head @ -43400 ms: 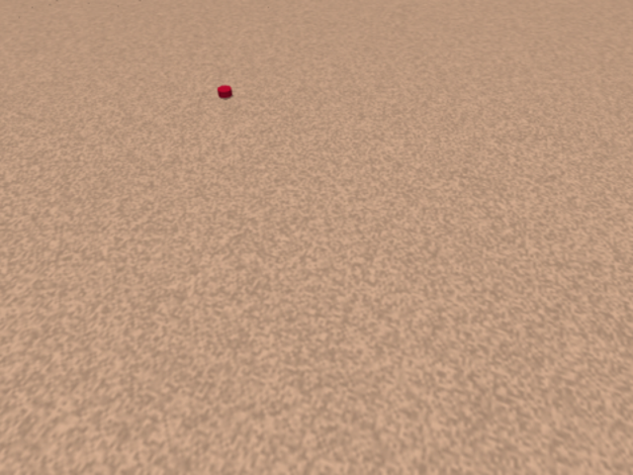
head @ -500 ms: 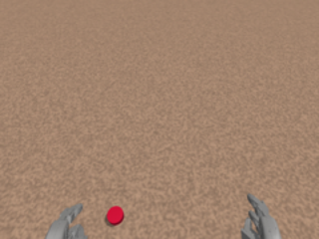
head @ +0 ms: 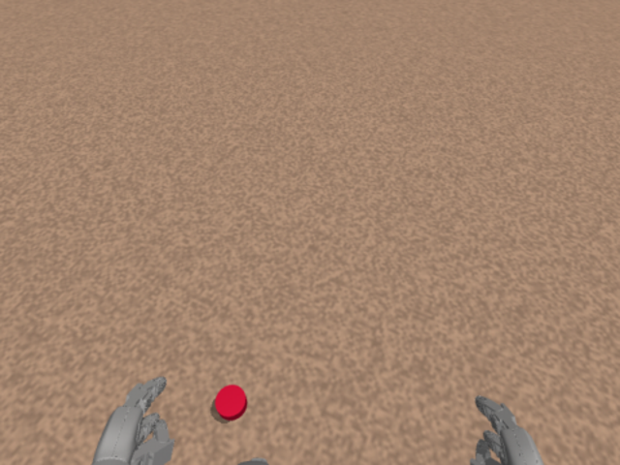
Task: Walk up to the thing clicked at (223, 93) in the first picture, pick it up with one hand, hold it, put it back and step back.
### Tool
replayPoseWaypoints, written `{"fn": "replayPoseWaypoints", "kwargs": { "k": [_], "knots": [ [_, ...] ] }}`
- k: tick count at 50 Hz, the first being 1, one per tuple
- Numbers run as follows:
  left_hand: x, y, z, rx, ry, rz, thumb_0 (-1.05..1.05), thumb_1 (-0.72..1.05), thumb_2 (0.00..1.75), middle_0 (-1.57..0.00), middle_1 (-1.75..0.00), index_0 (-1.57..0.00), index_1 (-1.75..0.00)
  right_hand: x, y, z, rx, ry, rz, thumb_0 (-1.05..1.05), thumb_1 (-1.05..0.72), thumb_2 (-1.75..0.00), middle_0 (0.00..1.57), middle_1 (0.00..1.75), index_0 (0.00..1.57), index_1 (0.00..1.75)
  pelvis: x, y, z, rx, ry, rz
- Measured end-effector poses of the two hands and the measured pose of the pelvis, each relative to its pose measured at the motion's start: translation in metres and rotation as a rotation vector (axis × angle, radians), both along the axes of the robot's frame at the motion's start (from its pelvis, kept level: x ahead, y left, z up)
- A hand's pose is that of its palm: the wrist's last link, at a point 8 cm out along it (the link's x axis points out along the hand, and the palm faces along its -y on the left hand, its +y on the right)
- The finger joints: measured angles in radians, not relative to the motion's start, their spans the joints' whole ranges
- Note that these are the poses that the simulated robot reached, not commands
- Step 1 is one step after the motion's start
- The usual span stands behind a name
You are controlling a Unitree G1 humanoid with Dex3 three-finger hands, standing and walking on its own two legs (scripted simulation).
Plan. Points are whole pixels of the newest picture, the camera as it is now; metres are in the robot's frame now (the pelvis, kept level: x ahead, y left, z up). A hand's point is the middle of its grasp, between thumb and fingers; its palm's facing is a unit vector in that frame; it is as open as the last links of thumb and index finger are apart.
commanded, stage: stand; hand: left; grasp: from above
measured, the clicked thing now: (231, 402) +0.40 +0.24 -0.70
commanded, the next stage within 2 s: none
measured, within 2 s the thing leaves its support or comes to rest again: neither
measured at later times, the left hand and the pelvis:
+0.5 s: hand out of the picture +0.03 +0.24 -0.12, palm faces +0.04 -0.95 -0.32, open 7.4 cm; pelvis -0.01 +0.01 +0.05, yaw +0 degrees
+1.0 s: hand out of the picture +0.03 +0.24 -0.11, palm faces +0.02 -0.94 -0.33, open 7.4 cm; pelvis -0.01 +0.00 +0.06, yaw +0 degrees
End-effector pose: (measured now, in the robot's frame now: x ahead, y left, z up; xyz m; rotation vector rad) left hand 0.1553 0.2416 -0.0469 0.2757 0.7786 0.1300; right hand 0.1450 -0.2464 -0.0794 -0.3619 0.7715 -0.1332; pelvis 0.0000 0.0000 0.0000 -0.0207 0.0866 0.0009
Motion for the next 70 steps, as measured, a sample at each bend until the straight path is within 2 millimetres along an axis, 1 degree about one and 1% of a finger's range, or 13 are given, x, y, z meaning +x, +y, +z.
{"fn": "replayPoseWaypoints", "kwargs": {
  "k": [2, 4, 8, 11, 15, 19, 22, 26, 31, 40, 48, 56, 70],
  "knots": [
    [-0.005, 0.01, -0.009, 0.023, 0.032, 0.008, 0.01, 0.9, 0.9, -0.2, -0.3, -0.2, -0.3, -0.007, -0.006, -0.004, 0.005, 0.092, 0.016, 0.02, -0.9, -0.9, 0.21, 0.3, 0.21, 0.3, -0.002, 0.0, 0.005, 0.013, -0.027, 0.0],
    [-0.015, 0.019, -0.016, 0.033, 0.076, 0.029, 0.01, 0.9, 0.9, -0.2, -0.3, -0.2, -0.3, -0.015, -0.012, -0.005, 0.016, 0.146, -0.001, 0.02, -0.9, -0.9, 0.21, 0.3, 0.21, 0.3, -0.003, 0.001, 0.009, 0.019, -0.046, -0.001],
    [-0.042, 0.036, -0.027, 0.046, 0.178, 0.074, 0.01, 0.9, 0.9, -0.2, -0.3, -0.2, -0.3, -0.032, -0.021, -0.002, 0.024, 0.213, -0.056, 0.02, -0.9, -0.9, 0.21, 0.3, 0.21, 0.3, -0.003, 0.004, 0.018, 0.021, -0.076, -0.003],
    [-0.064, 0.044, -0.032, 0.045, 0.257, 0.105, 0.01, 0.91, 0.9, -0.2, -0.3, -0.2, -0.3, -0.046, -0.024, 0.0, 0.022, 0.26, -0.088, 0.02, -0.9, -0.9, 0.21, 0.3, 0.21, 0.3, -0.002, 0.007, 0.025, 0.018, -0.096, -0.004],
    [-0.092, 0.048, -0.035, 0.035, 0.345, 0.14, 0.01, 0.91, 0.9, -0.2, -0.3, -0.2, -0.3, -0.063, -0.022, 0.002, 0.027, 0.32, -0.118, 0.01, -0.9, -0.9, 0.21, 0.3, 0.2, 0.3, -0.002, 0.01, 0.034, 0.015, -0.119, -0.005],
    [-0.115, 0.048, -0.035, 0.023, 0.418, 0.162, 0.01, 0.91, 0.9, -0.2, -0.3, -0.2, -0.3, -0.076, -0.018, 0.003, 0.041, 0.365, -0.139, 0.01, -0.9, -0.9, 0.21, 0.3, 0.2, 0.3, -0.003, 0.011, 0.042, 0.015, -0.14, -0.006],
    [-0.128, 0.047, -0.034, 0.017, 0.459, 0.171, 0.01, 0.91, 0.9, -0.2, -0.3, -0.2, -0.3, -0.083, -0.015, 0.004, 0.053, 0.388, -0.15, 0.01, -0.9, -0.9, 0.21, 0.3, 0.2, 0.3, -0.004, 0.012, 0.046, 0.016, -0.151, -0.006],
    [-0.138, 0.047, -0.031, 0.017, 0.488, 0.179, 0.01, 0.91, 0.9, -0.2, -0.3, -0.2, -0.3, -0.09, -0.013, 0.004, 0.066, 0.409, -0.162, 0.01, -0.9, -0.9, 0.21, 0.3, 0.2, 0.3, -0.006, 0.012, 0.05, 0.018, -0.163, -0.005],
    [-0.141, 0.048, -0.028, 0.025, 0.495, 0.181, 0.01, 0.9, 0.9, -0.2, -0.3, -0.2, -0.3, -0.096, -0.014, 0.004, 0.072, 0.419, -0.171, 0.01, -0.9, -0.9, 0.21, 0.3, 0.2, 0.3, -0.009, 0.011, 0.053, 0.02, -0.175, -0.004],
    [-0.138, 0.048, -0.024, 0.035, 0.488, 0.175, 0.01, 0.91, 0.9, -0.2, -0.3, -0.2, -0.3, -0.106, -0.023, 0.004, 0.071, 0.442, -0.182, 0.01, -0.9, -0.9, 0.21, 0.3, 0.2, 0.3, -0.012, 0.007, 0.055, 0.019, -0.175, -0.002],
    [-0.134, 0.045, -0.023, 0.036, 0.499, 0.169, 0.0, 0.91, 0.9, -0.2, -0.3, -0.2, -0.3, -0.111, -0.031, 0.005, 0.065, 0.471, -0.19, 0.01, -0.9, -0.9, 0.21, 0.3, 0.2, 0.3, -0.01, 0.003, 0.056, 0.018, -0.169, -0.002],
    [-0.123, 0.04, -0.024, 0.027, 0.499, 0.163, 0.0, 0.91, 0.9, -0.2, -0.3, -0.2, -0.3, -0.107, -0.034, 0.005, 0.063, 0.48, -0.19, 0.01, -0.9, -0.9, 0.21, 0.3, 0.2, 0.3, -0.005, 0.001, 0.057, 0.019, -0.162, -0.004],
    [-0.103, 0.026, -0.025, -0.003, 0.48, 0.144, 0.0, 0.91, 0.9, -0.2, -0.3, -0.2, -0.3, -0.091, -0.023, 0.004, 0.087, 0.462, -0.181, 0.01, -0.9, -0.9, 0.21, 0.3, 0.2, 0.3, 0.004, 0.0, 0.059, 0.02, -0.158, -0.009]
  ]
}}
